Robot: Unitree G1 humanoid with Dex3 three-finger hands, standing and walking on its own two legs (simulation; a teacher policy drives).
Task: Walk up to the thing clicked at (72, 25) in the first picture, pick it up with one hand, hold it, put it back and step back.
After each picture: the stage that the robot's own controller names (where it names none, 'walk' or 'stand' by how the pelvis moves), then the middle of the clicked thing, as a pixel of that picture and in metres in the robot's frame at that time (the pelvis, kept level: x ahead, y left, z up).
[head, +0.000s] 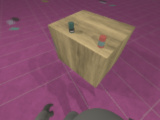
stand; (71, 27) +0.95 +0.31 +0.00
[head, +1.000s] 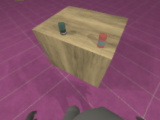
walk; (62, 28) +0.81 +0.32 +0.03
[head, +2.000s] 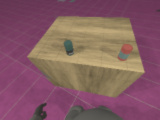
walk; (69, 48) +0.54 +0.20 +0.04
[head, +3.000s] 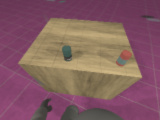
stand; (67, 53) +0.47 +0.22 +0.03
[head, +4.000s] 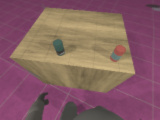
stand; (59, 48) +0.48 +0.27 +0.03
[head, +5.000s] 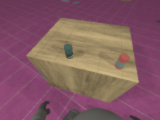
stand; (68, 51) +0.52 +0.23 +0.01
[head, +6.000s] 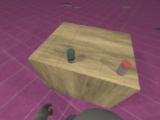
stand; (71, 56) +0.50 +0.19 +0.00
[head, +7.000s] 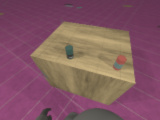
stand; (69, 52) +0.54 +0.23 +0.00
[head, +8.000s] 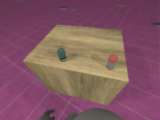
stand; (62, 55) +0.50 +0.31 +0.00
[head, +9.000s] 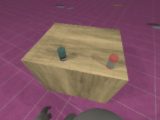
stand; (62, 54) +0.51 +0.29 +0.00
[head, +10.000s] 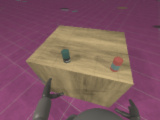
rise first; (66, 56) +0.51 +0.27 +0.00
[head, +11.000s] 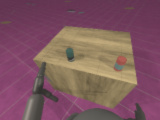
go down; (70, 55) +0.53 +0.26 +0.00
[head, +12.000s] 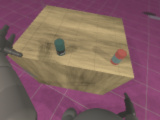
go down; (60, 47) +0.50 +0.23 +0.03
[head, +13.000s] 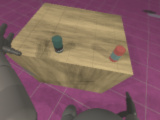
approach; (58, 44) +0.52 +0.24 +0.04
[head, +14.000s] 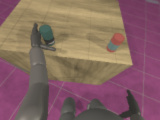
close in; (47, 36) +0.53 +0.26 +0.08
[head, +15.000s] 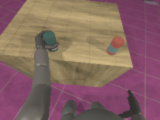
lift; (51, 42) +0.50 +0.25 +0.08
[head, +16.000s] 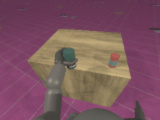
lift; (70, 58) +0.34 +0.15 +0.18
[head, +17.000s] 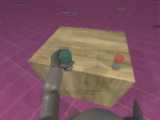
hold; (66, 61) +0.33 +0.18 +0.16
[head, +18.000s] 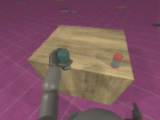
hold; (64, 60) +0.33 +0.19 +0.16
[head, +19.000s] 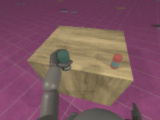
hold; (64, 61) +0.33 +0.19 +0.15
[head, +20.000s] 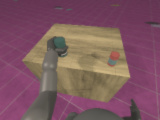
crouch; (61, 47) +0.43 +0.22 +0.17
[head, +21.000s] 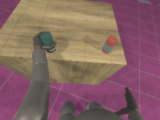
lower; (48, 43) +0.51 +0.24 +0.05
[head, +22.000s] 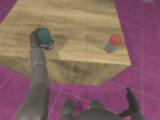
lower; (46, 40) +0.51 +0.25 +0.08
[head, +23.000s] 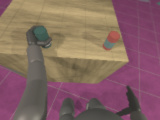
lower; (43, 38) +0.52 +0.26 +0.08
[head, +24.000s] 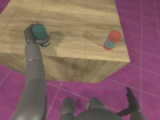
lower; (42, 36) +0.52 +0.27 +0.09
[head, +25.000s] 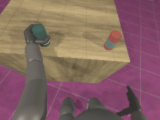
loosen; (41, 36) +0.52 +0.27 +0.09
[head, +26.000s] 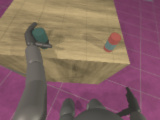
withdraw; (42, 39) +0.51 +0.27 +0.08
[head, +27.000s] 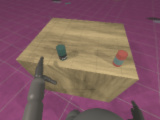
sink last; (62, 52) +0.48 +0.26 +0.05
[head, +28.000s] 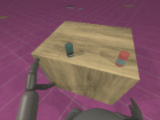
stand; (69, 50) +0.53 +0.26 +0.04
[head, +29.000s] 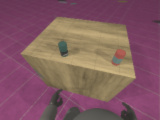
stand; (63, 49) +0.52 +0.26 +0.05
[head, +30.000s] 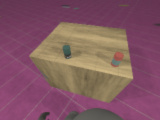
stand; (67, 52) +0.55 +0.26 +0.00
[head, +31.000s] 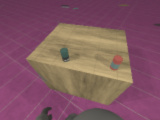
stand; (65, 55) +0.51 +0.26 +0.00
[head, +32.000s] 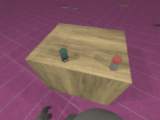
stand; (64, 55) +0.51 +0.27 +0.00
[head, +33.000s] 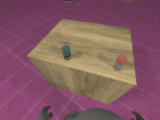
stand; (66, 53) +0.50 +0.26 +0.00
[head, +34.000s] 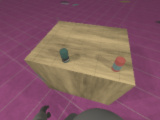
stand; (64, 55) +0.49 +0.25 +0.00
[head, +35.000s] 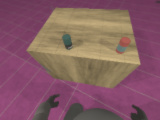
walk; (67, 42) +0.57 +0.24 +0.02
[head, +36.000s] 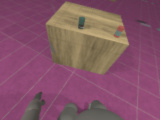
walk; (81, 23) +0.92 +0.18 +0.03
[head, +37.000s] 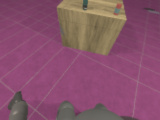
walk; (85, 4) +1.31 +0.19 +0.05
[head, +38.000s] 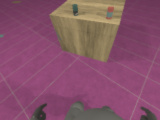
stand; (75, 10) +1.18 +0.33 +0.05
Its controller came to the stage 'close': yes
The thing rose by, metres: 0.21
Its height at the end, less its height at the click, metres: +0.00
